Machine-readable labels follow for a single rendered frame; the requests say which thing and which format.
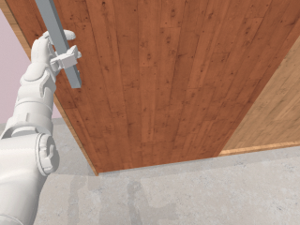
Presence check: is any robot left forearm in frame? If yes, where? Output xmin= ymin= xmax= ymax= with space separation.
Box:
xmin=0 ymin=62 xmax=56 ymax=140

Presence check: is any left robot hand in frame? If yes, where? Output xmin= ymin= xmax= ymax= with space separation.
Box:
xmin=31 ymin=29 xmax=82 ymax=77

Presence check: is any wardrobe door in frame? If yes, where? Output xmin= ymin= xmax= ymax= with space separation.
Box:
xmin=7 ymin=0 xmax=300 ymax=173
xmin=222 ymin=36 xmax=300 ymax=151

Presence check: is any left robot upper arm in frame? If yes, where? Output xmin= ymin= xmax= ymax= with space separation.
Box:
xmin=0 ymin=133 xmax=60 ymax=225

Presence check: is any handle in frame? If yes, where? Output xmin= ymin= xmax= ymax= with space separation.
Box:
xmin=35 ymin=0 xmax=82 ymax=89

